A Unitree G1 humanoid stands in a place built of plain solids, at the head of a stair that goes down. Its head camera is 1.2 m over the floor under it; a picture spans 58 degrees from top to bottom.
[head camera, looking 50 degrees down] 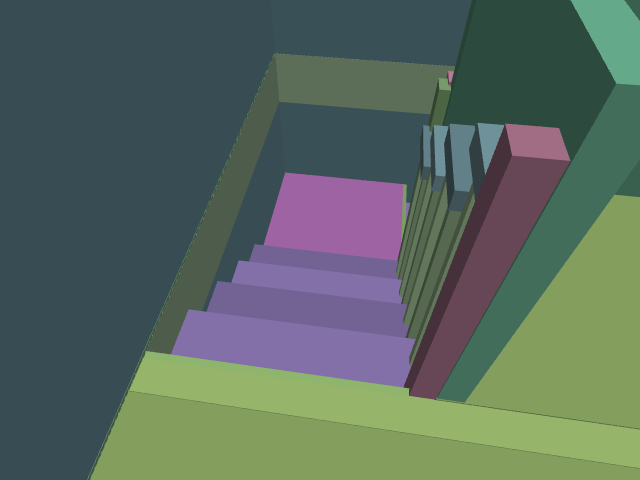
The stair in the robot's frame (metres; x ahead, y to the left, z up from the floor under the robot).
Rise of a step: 0.18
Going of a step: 0.25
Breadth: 0.85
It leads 8 degrees to the right of straight ahead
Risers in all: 5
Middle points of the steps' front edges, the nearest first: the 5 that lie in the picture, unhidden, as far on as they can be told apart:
0.52 0.10 0.00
0.76 0.06 -0.18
1.01 0.03 -0.35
1.26 -0.01 -0.53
1.51 -0.05 -0.70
